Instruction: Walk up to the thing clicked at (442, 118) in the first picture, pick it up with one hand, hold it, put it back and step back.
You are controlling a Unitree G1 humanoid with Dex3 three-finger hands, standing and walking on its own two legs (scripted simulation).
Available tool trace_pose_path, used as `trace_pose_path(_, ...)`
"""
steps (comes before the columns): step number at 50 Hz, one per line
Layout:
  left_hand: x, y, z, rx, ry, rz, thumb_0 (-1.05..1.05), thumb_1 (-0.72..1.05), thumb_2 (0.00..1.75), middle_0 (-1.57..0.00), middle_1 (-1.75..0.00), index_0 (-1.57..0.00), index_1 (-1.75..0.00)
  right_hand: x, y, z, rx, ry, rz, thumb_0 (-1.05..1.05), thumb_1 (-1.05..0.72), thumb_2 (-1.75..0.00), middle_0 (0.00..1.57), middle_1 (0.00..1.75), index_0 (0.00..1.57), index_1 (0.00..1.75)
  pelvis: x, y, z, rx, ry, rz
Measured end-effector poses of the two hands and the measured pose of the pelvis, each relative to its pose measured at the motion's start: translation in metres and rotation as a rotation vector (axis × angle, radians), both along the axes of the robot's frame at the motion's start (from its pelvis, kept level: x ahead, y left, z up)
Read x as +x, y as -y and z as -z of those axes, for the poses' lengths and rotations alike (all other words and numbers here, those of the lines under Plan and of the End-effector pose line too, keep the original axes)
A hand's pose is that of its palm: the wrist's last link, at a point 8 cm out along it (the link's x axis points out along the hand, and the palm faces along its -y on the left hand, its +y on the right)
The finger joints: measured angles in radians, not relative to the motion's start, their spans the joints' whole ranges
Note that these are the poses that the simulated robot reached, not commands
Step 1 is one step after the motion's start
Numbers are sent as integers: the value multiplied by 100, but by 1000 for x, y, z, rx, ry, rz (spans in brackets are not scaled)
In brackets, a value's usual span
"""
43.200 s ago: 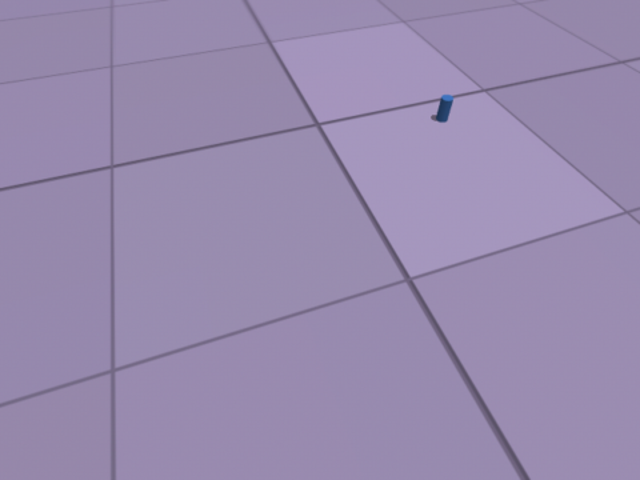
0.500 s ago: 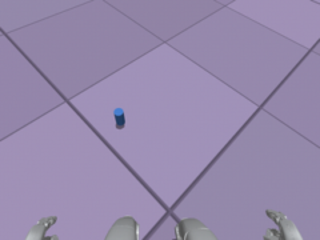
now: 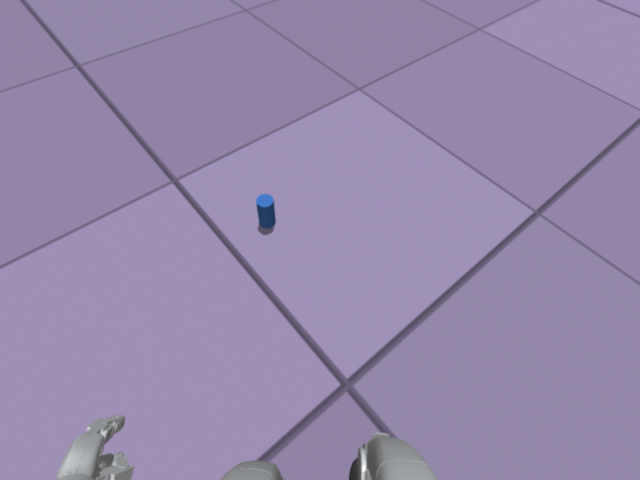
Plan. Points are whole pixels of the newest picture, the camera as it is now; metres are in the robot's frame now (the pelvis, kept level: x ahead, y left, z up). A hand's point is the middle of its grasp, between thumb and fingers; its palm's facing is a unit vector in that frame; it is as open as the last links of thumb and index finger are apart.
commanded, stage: step back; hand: left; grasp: from above
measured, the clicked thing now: (266, 211) +1.01 +0.24 -0.69
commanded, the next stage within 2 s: stand in 1.04 s
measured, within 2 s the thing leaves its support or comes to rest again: neither
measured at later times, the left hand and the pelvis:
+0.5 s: hand out of the picture +0.01 +0.27 -0.13, palm faces +0.03 -0.92 -0.39, open 7.4 cm; pelvis -0.02 +0.00 +0.01, yaw +1 degrees
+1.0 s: hand (143, 449) +0.15 +0.25 -0.13, palm faces -0.03 -0.93 -0.36, open 7.4 cm; pelvis +0.03 +0.00 +0.01, yaw -2 degrees
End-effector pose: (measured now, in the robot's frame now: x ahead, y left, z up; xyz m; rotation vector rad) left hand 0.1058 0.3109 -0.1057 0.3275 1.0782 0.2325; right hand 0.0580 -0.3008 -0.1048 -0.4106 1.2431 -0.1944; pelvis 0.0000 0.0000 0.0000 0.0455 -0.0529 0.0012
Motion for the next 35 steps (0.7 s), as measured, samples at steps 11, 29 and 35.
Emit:
trace_pose_path(11,-75,16,6,-40,-139,-2,1,90,90,-20,-30,-21,-30,-2,12,-18,22,144,2,0,-90,-90,21,30,21,30,-26,12,-9,-40,-16,40)
trace_pose_path(29,-86,-20,1,12,-175,-52,1,90,90,-20,-30,-21,-30,16,-1,-7,26,85,0,0,-90,-90,20,30,20,30,-9,-12,-6,-29,-11,4)
trace_pose_path(35,-41,-20,1,-4,-144,-7,1,90,90,-20,-30,-20,-30,18,-19,-12,46,92,29,0,-90,-90,21,30,21,30,6,-14,-12,-43,-20,24)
